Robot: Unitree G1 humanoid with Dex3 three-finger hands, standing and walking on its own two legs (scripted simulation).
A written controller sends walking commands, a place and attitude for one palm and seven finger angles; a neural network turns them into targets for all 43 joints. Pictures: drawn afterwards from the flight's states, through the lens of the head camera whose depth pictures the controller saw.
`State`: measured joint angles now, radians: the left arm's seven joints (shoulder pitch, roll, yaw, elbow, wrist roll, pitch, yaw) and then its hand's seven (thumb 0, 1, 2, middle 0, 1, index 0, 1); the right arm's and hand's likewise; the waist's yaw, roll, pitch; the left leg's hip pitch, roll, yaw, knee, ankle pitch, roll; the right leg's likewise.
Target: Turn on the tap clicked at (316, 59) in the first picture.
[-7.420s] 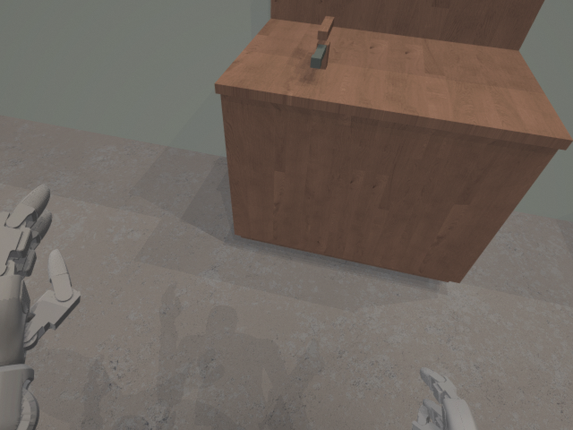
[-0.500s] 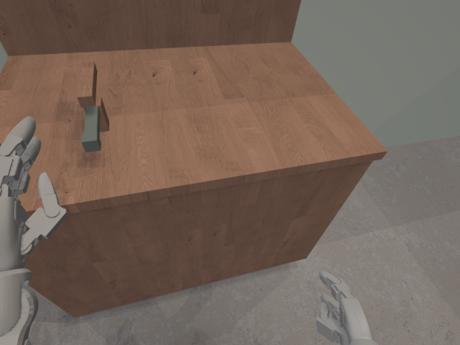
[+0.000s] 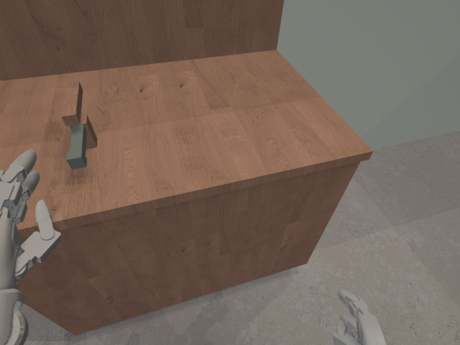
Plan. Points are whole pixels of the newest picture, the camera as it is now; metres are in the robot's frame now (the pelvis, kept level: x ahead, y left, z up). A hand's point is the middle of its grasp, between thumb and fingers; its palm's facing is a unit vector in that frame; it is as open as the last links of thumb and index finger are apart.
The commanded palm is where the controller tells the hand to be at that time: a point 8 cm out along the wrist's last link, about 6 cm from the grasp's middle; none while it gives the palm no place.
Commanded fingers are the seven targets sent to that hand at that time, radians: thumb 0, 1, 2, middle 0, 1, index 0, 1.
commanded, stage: look again from close up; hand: left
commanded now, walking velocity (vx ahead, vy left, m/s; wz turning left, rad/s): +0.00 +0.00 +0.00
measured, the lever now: (76, 159) +0.43 +0.36 +0.07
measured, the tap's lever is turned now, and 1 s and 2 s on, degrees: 0 0 0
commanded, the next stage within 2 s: shuffle to correct the standing spot in 0.38 s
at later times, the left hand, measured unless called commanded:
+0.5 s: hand (48, 249) +0.20 +0.26 +0.15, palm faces +0.39 -0.85 -0.34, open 7.5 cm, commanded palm +0.14 +0.28 +0.17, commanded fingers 0.00 0.90 0.90 -0.20 -0.30 -0.20 -0.30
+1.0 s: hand (75, 200) +0.28 +0.26 +0.14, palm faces +0.41 -0.85 -0.33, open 7.5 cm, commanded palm +0.21 +0.29 +0.17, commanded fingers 0.00 0.90 0.90 -0.20 -0.30 -0.20 -0.30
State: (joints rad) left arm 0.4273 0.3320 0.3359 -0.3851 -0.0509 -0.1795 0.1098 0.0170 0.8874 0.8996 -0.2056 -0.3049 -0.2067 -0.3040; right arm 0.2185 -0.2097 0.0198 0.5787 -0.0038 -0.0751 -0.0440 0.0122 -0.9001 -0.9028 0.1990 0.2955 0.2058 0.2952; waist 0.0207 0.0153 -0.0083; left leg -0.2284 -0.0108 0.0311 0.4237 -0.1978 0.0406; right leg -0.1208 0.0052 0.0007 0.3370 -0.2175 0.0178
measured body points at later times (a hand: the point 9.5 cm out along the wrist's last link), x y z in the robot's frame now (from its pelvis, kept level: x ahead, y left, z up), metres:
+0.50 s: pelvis -0.02 +0.00 +0.00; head -0.01 +0.02 +0.45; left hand +0.17 +0.30 +0.16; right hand +0.15 -0.22 -0.07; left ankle +0.02 +0.09 -0.74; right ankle -0.02 -0.13 -0.74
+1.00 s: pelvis +0.05 +0.01 -0.02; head +0.06 +0.02 +0.43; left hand +0.25 +0.30 +0.16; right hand +0.21 -0.22 -0.10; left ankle +0.02 +0.09 -0.74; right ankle -0.02 -0.13 -0.73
